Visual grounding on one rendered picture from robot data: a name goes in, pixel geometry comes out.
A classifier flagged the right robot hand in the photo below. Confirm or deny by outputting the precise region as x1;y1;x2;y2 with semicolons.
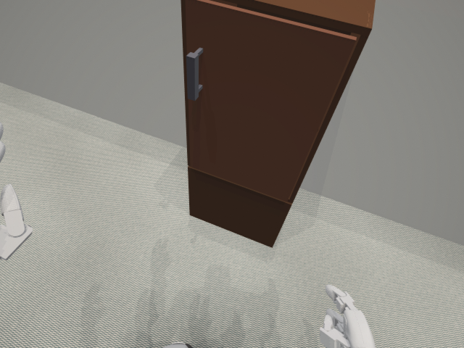
320;284;376;348

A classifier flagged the cupboard door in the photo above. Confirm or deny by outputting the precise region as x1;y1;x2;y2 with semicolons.
186;0;357;202

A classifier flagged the left robot hand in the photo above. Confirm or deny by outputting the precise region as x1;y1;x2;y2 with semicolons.
0;122;33;261

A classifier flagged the handle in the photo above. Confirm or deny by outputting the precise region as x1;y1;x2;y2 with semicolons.
186;47;203;101

